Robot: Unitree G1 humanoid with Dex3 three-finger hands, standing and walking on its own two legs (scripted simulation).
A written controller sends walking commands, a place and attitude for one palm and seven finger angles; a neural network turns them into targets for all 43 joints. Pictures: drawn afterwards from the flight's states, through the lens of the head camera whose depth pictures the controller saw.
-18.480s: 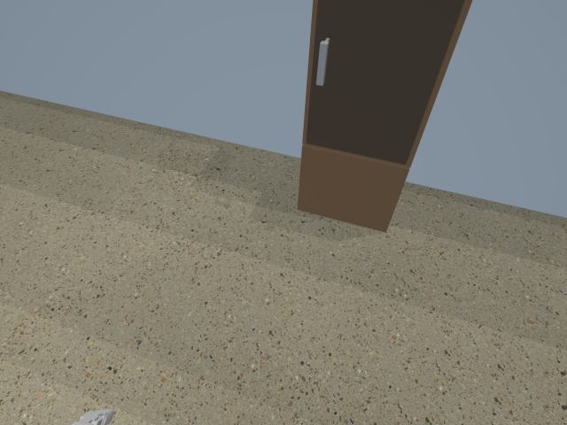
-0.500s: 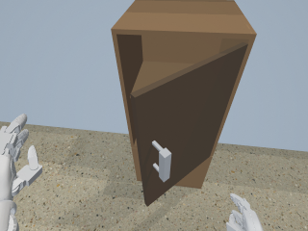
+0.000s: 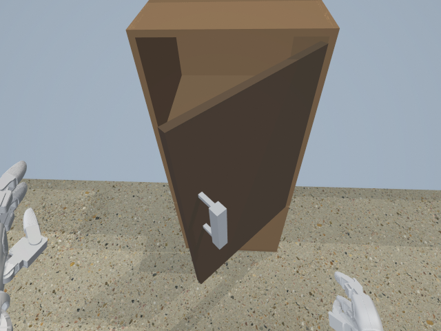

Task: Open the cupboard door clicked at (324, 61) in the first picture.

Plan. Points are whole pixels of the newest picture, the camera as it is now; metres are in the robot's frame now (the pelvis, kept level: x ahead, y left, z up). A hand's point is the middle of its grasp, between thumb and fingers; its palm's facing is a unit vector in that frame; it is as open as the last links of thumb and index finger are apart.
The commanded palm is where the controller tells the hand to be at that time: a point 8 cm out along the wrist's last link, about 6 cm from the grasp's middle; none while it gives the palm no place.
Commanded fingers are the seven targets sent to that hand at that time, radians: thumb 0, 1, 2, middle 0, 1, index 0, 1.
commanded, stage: step back with the hand held close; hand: left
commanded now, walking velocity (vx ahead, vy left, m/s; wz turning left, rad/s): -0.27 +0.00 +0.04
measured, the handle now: (212, 220) +0.33 +0.05 +0.00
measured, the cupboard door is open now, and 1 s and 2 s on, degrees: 46 46 46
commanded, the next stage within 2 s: stop stepping back and stand still in 1.00 s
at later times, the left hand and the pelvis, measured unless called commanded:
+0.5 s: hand out of the picture +0.11 +0.30 +0.15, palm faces +0.51 -0.72 -0.47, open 7.4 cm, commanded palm +0.05 +0.33 +0.17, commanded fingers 0.00 0.90 0.90 -0.20 -0.30 -0.20 -0.30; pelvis -0.07 +0.03 -0.02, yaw +3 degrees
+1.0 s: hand out of the picture +0.03 +0.30 +0.16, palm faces +0.41 -0.81 -0.42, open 7.5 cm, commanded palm -0.03 +0.33 +0.17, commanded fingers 0.00 0.90 0.90 -0.20 -0.30 -0.20 -0.30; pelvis -0.17 +0.04 +0.00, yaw -1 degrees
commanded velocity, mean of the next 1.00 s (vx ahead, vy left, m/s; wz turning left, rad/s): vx -0.33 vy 0.00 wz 0.00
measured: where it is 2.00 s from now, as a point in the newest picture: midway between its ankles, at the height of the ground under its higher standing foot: outside the picture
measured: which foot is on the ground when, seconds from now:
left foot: down 0.00-1.00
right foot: down 0.00-0.40, up 0.42-0.52, down 0.54-0.80, up 0.82-1.00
